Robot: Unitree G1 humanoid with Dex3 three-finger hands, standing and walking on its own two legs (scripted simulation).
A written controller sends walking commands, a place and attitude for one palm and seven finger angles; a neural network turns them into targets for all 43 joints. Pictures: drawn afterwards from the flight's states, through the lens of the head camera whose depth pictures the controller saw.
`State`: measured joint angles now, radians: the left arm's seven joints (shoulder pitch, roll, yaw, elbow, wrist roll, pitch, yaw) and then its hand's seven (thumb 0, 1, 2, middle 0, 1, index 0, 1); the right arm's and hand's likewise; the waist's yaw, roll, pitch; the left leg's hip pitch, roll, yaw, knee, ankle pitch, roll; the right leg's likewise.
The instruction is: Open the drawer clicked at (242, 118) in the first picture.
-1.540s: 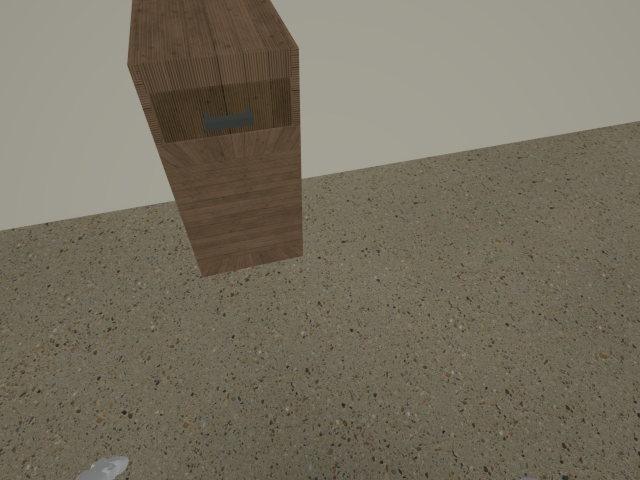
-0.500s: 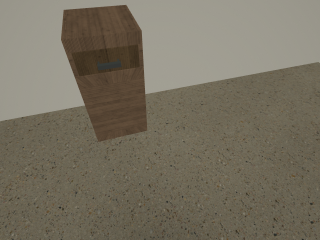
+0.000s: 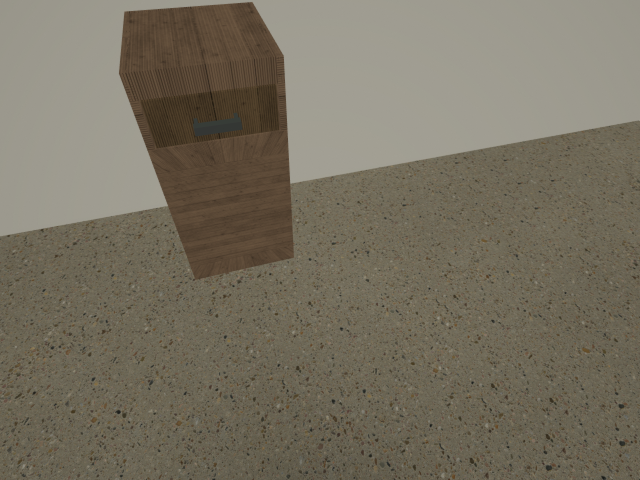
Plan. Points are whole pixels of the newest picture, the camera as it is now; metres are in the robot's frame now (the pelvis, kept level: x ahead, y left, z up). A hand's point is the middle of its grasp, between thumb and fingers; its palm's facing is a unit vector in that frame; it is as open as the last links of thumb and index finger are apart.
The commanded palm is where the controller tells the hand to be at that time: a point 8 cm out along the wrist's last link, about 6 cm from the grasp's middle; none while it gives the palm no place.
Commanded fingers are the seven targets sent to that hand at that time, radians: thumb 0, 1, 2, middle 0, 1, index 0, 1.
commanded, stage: walk to a spot facing it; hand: left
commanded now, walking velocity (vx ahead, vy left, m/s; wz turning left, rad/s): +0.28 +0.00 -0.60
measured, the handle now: (217, 122) +0.98 +0.34 -0.10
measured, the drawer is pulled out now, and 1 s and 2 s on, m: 0.00 0.00 0.00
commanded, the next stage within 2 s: turn to face it in 1.02 s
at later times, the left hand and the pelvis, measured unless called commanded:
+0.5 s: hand out of the picture +0.11 +0.14 -0.18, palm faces -0.12 -0.97 -0.22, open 7.4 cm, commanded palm none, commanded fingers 0.00 0.90 0.90 -0.20 -0.30 -0.20 -0.30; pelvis +0.09 -0.05 -0.01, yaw -12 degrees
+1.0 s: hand (241, 354) +0.37 +0.17 -0.20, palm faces -0.38 -0.91 -0.19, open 7.4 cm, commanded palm none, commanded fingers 0.00 0.90 0.90 -0.20 -0.30 -0.20 -0.30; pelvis +0.29 -0.02 -0.02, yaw -30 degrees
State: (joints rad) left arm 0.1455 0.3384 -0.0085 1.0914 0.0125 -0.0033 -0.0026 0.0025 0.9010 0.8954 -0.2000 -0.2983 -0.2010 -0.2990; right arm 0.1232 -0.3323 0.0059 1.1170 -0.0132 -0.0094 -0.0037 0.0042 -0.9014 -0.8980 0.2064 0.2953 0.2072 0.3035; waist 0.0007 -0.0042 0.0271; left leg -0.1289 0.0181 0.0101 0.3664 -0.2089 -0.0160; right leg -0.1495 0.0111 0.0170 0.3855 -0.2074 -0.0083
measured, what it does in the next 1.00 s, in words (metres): walks ahead, turning right: left foot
